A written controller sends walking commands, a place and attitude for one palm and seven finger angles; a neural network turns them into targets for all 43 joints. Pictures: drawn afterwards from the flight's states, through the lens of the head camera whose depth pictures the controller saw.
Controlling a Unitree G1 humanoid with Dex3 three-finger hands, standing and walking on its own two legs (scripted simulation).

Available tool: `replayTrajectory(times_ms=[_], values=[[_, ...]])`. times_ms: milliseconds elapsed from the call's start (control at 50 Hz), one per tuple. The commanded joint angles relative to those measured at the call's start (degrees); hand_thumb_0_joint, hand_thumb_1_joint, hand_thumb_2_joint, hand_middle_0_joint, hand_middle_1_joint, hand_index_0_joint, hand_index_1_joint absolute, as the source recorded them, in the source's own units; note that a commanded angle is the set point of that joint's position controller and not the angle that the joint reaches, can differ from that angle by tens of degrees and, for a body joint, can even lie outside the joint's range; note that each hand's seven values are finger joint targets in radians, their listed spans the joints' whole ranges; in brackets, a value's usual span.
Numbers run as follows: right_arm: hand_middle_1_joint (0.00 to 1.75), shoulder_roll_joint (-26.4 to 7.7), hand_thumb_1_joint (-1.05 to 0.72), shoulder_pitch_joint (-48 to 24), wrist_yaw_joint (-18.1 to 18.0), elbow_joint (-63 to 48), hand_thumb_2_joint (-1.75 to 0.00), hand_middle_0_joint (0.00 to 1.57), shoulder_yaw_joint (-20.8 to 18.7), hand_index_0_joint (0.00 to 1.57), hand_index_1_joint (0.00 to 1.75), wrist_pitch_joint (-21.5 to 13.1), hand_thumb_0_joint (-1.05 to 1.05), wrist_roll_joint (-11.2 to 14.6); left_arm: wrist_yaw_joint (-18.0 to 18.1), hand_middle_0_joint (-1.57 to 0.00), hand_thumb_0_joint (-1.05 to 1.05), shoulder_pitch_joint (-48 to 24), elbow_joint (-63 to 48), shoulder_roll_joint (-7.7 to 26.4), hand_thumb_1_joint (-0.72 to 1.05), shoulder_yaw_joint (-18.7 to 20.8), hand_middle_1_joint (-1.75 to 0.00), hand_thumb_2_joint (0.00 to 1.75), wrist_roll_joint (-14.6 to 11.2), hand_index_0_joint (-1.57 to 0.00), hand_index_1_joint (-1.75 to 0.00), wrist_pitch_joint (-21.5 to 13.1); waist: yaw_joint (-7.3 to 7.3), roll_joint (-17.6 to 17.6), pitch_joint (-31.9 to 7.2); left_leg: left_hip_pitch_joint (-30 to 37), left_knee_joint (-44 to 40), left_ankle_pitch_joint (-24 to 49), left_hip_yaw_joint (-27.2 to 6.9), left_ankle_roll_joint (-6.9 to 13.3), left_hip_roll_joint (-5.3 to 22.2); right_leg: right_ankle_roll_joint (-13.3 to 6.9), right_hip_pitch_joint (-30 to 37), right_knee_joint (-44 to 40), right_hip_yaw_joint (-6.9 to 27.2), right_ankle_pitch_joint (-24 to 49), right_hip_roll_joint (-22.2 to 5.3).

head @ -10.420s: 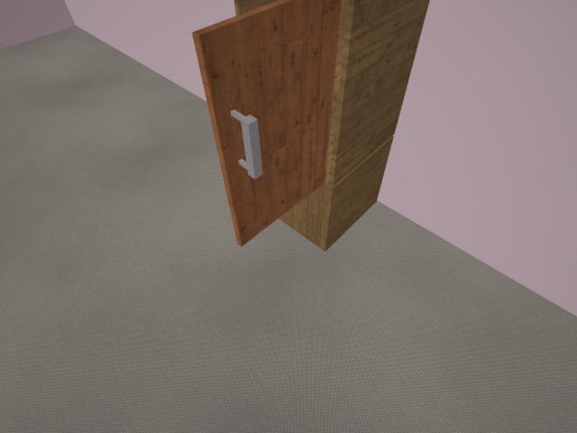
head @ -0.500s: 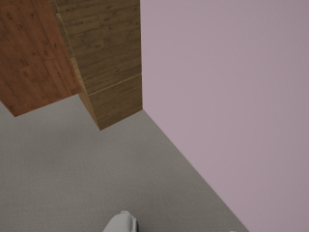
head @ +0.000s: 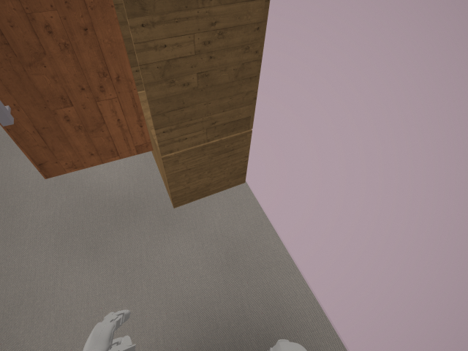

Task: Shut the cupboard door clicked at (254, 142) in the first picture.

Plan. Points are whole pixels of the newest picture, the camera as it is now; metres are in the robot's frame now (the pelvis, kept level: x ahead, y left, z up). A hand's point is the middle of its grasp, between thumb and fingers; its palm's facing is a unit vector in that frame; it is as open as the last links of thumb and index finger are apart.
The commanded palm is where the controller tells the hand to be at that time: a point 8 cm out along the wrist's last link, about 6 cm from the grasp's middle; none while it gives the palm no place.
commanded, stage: turn to face it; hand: left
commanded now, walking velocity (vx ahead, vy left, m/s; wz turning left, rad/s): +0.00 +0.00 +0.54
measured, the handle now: out of the picture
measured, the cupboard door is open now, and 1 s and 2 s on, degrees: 88 88 88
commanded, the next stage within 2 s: take the last steps up to it in 0.38 s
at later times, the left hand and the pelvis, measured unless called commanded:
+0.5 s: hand out of the picture +0.01 +0.20 -0.19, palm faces +0.29 -0.93 -0.23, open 7.4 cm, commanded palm none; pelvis +0.06 -0.01 -0.01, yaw +15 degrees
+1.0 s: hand out of the picture +0.05 +0.17 -0.17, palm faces +0.44 -0.88 -0.16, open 7.4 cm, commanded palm none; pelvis +0.14 +0.03 +0.00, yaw +23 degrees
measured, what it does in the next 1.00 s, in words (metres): walks ahead, turning left: right foot, then left foot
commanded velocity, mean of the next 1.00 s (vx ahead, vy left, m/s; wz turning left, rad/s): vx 0.15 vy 0.05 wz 0.23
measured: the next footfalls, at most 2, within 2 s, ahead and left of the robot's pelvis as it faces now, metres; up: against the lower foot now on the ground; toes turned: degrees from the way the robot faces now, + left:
right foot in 0.08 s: +0.06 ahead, -0.15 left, +0.00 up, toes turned +2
left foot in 0.42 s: +0.09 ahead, +0.10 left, +0.00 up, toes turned +18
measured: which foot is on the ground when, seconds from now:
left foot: down 0.00-0.08, up 0.10-0.40, down 0.42-0.76, up 0.78-1.00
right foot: up 0.00-0.06, down 0.08-0.42, up 0.44-0.74, down 0.76-1.00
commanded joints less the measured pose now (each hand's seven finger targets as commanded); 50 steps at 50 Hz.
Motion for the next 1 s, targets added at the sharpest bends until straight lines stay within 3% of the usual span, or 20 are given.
replayTrajectory(times_ms=[0,20,40,60,160,280,340,360,380,400,420,500,620,700,720,740,760,780,860,980], values=[[0.3,-12.1,-0.9,-1.19,-1.33,-4.63,-0.9,0.2,-3.46,0.2,0.3,-0.25,0.0,0.56,0.96,-0.2,0.0,5.76,-4.16,5.29,0.9,1.37,-0.3,0.9,-0.56,-0.2,-0.3,-2.07,2.93,8.29,-8.15,1.89,-1.34,26.38,-15.15,4.49,12.19,-1.0,14.87,-16.99,-0.91,5.97,2.07],[0.3,-10.93,-0.9,-1.74,-1.09,-5.04,-0.9,0.2,-3.35,0.2,0.3,-0.38,0.0,0.99,1.18,-0.2,0.0,8.43,-3.63,7.23,0.9,1.88,-0.3,0.9,-0.44,-0.2,-0.3,-2.75,4.21,4.89,-9.6,-2.94,2.63,20.15,-12.77,1.54,9.61,-1.95,23.9,-24.02,2.01,13.38,-1.64],[0.3,-7.49,-0.9,-0.7,-0.72,-5.72,-0.9,0.2,-2.88,0.2,0.3,-0.56,0.0,1.63,1.68,-0.2,0.0,10.51,-3.05,11.67,0.9,2.79,-0.3,0.9,0.25,-0.2,-0.3,-3.21,4.53,-8.96,-11.69,-14.38,12.74,0.17,-4.02,-2.99,2.79,-6.44,34.6,-26.27,14.12,25.51,-15.34],[0.3,-7.28,-0.9,0.4,-0.6,-6.46,-0.9,0.2,-3.02,0.2,0.3,-0.37,0.0,1.31,1.66,-0.2,0.0,11.32,-3.36,14.14,0.9,2.8,-0.3,0.9,0.62,-0.2,-0.3,-3.09,4.45,-13.78,-11.14,-16.57,26.62,-24.01,2.79,-5.54,-0.86,-13.33,31.36,-25.86,18.55,37.41,-27.32],[0.3,-6.63,-0.9,-3.52,0.54,-4.8,-0.9,0.2,-2.07,0.2,0.3,1.8,0.0,0.75,1.98,-0.2,0.0,7.07,-3.32,7.55,0.9,1.13,-0.3,0.9,-0.16,-0.2,-0.3,-3.22,2.1,-11.98,-4.34,-17.06,37.03,-13.22,4.23,-6.72,4.72,-11.87,24.56,-24.22,0.43,46.15,-16.1],[0.3,-4.74,-0.9,-8.26,0.94,-5.11,-0.9,0.2,-0.38,0.2,0.3,1.34,0.0,0.99,1.63,-0.2,0.0,11.72,-0.15,10.34,0.9,1.75,-0.3,0.9,0.42,-0.2,-0.3,-3.22,4.22,-10.45,-4.76,-8.35,15.18,-12.0,9.86,-5.99,2.81,-10.96,26.71,-20.76,-3.28,51.49,-15.77],[0.3,-6.38,-0.9,-5.45,0.45,-4.35,-0.9,0.2,-0.28,0.2,0.3,0.74,0.0,0.81,1.33,-0.2,0.0,11.14,0.96,11.34,0.9,1.88,-0.3,0.9,-0.04,-0.2,-0.3,-3.17,1.9,-11.24,-6.88,1.68,2.75,-3.58,11.18,-4.72,1.03,-8.47,23.98,-14.84,-5.27,51.71,-14.1],[0.3,-7.81,-0.9,-2.82,0.35,-3.55,-0.9,0.2,-0.62,0.2,0.3,0.41,0.0,0.6,1.12,-0.2,0.0,10.04,1.02,11.04,0.9,1.65,-0.3,0.9,-0.38,-0.2,-0.3,-3.08,-0.05,-9.03,-8.14,9.26,-3.31,4.51,10.59,-3.77,2.55,-6.37,19.52,-9.55,-6.4,47.32,-13.46],[0.3,-12.61,-0.9,0.25,0.02,-3.33,-0.9,0.2,-1.7,0.2,0.3,-0.13,0.0,0.02,0.92,-0.2,0.0,10.03,-0.28,9.03,0.9,1.33,-0.3,0.9,-0.91,-0.2,-0.3,-2.82,-1.81,2.54,-11.23,19.75,-4.05,22.52,0.02,0.53,12.45,-3.0,8.91,-0.27,-9.32,30.13,-9.27],[0.3,-17.78,-0.9,3.87,-0.37,-2.86,-0.9,0.2,-2.82,0.2,0.3,-0.12,0.0,0.1,0.8,-0.2,0.0,8.69,-1.99,5.26,0.9,-0.04,-0.3,0.9,-1.26,-0.2,-0.3,-2.42,-3.35,16.49,-12.41,22.52,-5.85,46.99,-16.5,10.31,26.89,-0.59,-1.15,11.51,-7.73,-14.48,-3.4],[0.3,-17.97,-0.9,3.54,-1.03,-2.33,-0.9,0.2,-2.51,0.2,0.3,0.2,0.0,0.52,1.33,-0.2,0.0,6.91,-1.88,6.66,0.9,0.16,-0.3,0.9,-0.63,-0.2,-0.3,-1.23,-2.77,10.03,-12.16,18.97,-5.49,43.35,-14.06,12.41,27.22,-1.36,-0.97,15.86,-1.57,-18.01,-3.12],[0.3,-12.84,-0.9,-4.48,-2.1,-4.16,-0.9,0.2,-0.96,0.2,0.3,-0.33,0.0,0.08,0.49,-0.2,0.0,8.87,2.03,4.68,0.9,0.32,-0.3,0.9,-0.2,-0.2,-0.3,-0.22,1.24,9.65,-5.91,9.68,-9.2,20.95,-6.95,8.25,19.14,-1.96,0.12,14.64,-1.13,-9.0,-2.73],[0.3,-12.45,-0.9,-2.99,-1.09,-2.98,-0.9,0.2,-1.46,0.2,0.3,-0.82,0.0,-0.03,-0.98,-0.2,0.0,8.4,1.94,3.15,0.9,0.0,-0.3,0.9,0.49,-0.2,-0.3,-1.6,0.99,8.2,-2.0,4.45,-14.08,-8.33,-8.38,7.44,16.09,-3.27,5.59,-0.91,-5.49,-6.16,-0.57],[0.3,-10.53,-0.9,-5.03,-0.67,-2.76,-0.9,0.2,-1.42,0.2,0.3,-0.77,0.0,0.58,-1.05,-0.2,0.0,16.71,4.52,4.01,0.9,0.7,-0.3,0.9,0.74,-0.2,-0.3,-2.96,5.33,4.39,-0.72,-6.47,-6.78,-19.82,-4.47,3.39,10.07,-3.83,22.88,-18.92,-5.86,0.34,0.26],[0.3,-7.82,-0.9,-5.14,-0.33,-3.36,-0.9,0.2,-1.02,0.2,0.3,-0.87,0.0,1.02,-0.62,-0.2,0.0,19.65,5.05,6.97,0.9,1.42,-0.3,0.9,1.19,-0.2,-0.3,-3.48,6.87,-4.77,0.0,-14.8,3.87,-21.67,0.77,0.52,4.55,-6.33,28.36,-26.76,4.66,-9.74,-7.42],[0.3,-5.47,-0.9,-6.73,0.27,-5.6,-0.9,0.2,-0.44,0.2,0.3,-0.94,0.0,0.96,-0.15,-0.2,0.0,22.54,5.11,11.92,0.9,2.55,-0.3,0.9,1.27,-0.2,-0.3,-3.65,8.63,-17.74,1.78,-22.75,18.22,-21.04,7.16,-2.35,-0.37,-12.68,29.02,-38.76,25.5,-21.35,-21.8],[0.3,-8.2,-0.9,-10.99,0.79,-7.43,-0.9,0.2,-0.91,0.2,0.3,-0.65,0.0,0.19,0.33,-0.2,0.0,23.14,4.63,12.8,0.9,2.65,-0.3,0.9,0.68,-0.2,-0.3,-3.77,9.08,-10.37,4.32,-23.34,28.52,-19.1,3.26,-2.41,2.91,-16.6,23.61,-42.92,30.72,-25.28,-26.68],[0.3,-7.96,-0.9,-11.06,1.04,-6.66,-0.9,0.2,-1.44,0.2,0.3,-0.59,0.0,0.05,0.65,-0.2,0.0,20.52,4.62,11.8,0.9,2.44,-0.3,0.9,0.61,-0.2,-0.3,-4.37,7.22,-11.74,5.47,-23.98,33.32,-14.78,1.06,-2.48,5.04,-16.37,20.19,-42.47,29.88,-24.84,-24.46],[0.3,-5.34,-0.9,-6.96,2.04,-3.17,-0.9,0.2,-1.26,0.2,0.3,-0.52,0.0,0.39,0.49,-0.2,0.0,15.84,5.21,5.93,0.9,1.04,-0.3,0.9,0.37,-0.2,-0.3,-6.15,3.57,-9.31,4.06,-17.63,27.45,-2.2,5.05,-4.62,7.78,-11.07,19.47,-38.84,4.79,5.03,-16.83],[0.3,-1.72,-0.9,-5.27,2.28,-1.92,-0.9,0.2,0.15,0.2,0.3,-2.28,0.0,0.59,0.36,-0.2,0.0,19.55,9.98,7.75,0.9,1.45,-0.3,0.9,0.67,-0.2,-0.3,-5.87,4.59,-10.27,-0.14,-4.96,4.11,-2.27,12.17,-3.84,3.78,-9.6,23.13,-29.6,-3.85,21.75,-14.56]])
